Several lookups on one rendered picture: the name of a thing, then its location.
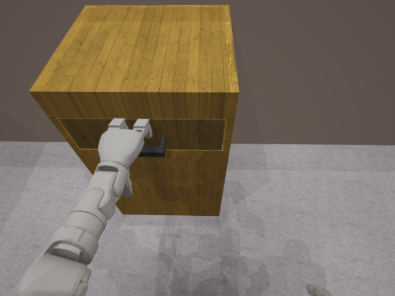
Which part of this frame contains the robot left hand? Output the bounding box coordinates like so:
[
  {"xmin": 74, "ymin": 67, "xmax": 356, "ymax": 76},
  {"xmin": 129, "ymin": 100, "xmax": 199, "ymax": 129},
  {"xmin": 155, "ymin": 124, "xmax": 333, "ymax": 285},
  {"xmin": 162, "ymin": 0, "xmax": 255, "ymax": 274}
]
[{"xmin": 98, "ymin": 118, "xmax": 152, "ymax": 197}]

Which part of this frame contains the cabinet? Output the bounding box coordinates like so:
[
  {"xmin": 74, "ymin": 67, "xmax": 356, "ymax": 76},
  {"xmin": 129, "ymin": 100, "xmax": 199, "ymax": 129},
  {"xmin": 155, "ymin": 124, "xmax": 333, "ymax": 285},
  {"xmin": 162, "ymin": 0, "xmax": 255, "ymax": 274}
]
[{"xmin": 29, "ymin": 5, "xmax": 239, "ymax": 216}]

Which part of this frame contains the robot right hand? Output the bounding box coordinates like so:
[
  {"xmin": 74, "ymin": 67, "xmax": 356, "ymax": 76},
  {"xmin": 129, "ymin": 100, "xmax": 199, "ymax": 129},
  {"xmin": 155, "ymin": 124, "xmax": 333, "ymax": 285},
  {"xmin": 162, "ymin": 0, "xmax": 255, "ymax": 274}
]
[{"xmin": 306, "ymin": 284, "xmax": 331, "ymax": 296}]

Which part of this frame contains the handle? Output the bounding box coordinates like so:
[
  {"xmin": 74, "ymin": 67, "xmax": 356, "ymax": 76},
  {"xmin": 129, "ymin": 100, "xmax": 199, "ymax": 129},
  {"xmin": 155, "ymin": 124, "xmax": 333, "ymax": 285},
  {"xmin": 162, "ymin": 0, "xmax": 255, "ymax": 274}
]
[{"xmin": 138, "ymin": 134, "xmax": 166, "ymax": 157}]

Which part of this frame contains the left robot forearm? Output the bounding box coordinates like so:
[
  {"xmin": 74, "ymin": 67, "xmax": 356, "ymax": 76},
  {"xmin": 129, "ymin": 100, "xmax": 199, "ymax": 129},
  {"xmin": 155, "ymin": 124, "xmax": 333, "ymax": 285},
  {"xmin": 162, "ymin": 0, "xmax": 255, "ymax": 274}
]
[{"xmin": 12, "ymin": 162, "xmax": 128, "ymax": 296}]

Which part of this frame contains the robot left upper arm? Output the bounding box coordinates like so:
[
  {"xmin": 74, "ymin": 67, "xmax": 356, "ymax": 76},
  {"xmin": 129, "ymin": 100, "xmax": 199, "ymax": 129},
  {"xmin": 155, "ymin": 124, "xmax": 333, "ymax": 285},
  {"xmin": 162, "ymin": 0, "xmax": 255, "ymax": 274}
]
[{"xmin": 17, "ymin": 253, "xmax": 91, "ymax": 296}]

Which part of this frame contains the drawer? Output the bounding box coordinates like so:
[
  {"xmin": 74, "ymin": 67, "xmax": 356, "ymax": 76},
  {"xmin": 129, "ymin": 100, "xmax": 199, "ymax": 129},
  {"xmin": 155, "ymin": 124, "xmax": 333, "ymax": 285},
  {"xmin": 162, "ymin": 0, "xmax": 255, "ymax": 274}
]
[{"xmin": 59, "ymin": 118, "xmax": 225, "ymax": 150}]

